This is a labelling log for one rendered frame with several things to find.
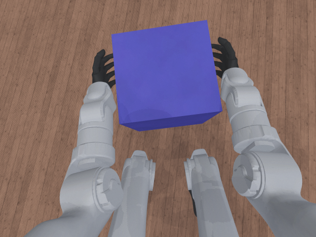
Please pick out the robot left forearm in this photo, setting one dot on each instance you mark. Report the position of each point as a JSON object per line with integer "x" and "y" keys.
{"x": 95, "y": 131}

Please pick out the left robot thigh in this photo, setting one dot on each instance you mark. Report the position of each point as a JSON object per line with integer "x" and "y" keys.
{"x": 129, "y": 220}

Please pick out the left robot upper arm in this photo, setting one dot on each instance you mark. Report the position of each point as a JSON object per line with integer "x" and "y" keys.
{"x": 88, "y": 199}

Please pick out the robot right hand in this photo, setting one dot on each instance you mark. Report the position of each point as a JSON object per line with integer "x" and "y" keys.
{"x": 227, "y": 57}

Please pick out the right robot upper arm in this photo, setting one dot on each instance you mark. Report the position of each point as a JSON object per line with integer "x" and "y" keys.
{"x": 272, "y": 183}

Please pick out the robot right shin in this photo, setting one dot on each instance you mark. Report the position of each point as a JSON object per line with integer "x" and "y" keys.
{"x": 212, "y": 160}

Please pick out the robot right forearm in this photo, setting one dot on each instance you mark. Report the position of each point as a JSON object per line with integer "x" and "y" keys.
{"x": 247, "y": 115}

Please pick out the robot left hand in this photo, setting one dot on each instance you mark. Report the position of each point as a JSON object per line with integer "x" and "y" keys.
{"x": 100, "y": 69}

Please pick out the carton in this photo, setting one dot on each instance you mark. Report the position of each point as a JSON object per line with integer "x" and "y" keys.
{"x": 165, "y": 76}

